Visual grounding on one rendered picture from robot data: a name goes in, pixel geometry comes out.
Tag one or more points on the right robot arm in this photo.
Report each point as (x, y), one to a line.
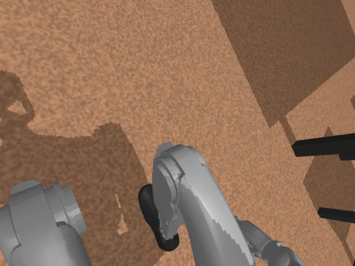
(276, 254)

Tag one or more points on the right robot hand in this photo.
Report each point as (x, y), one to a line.
(256, 237)

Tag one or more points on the right robot foot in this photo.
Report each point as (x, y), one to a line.
(151, 216)

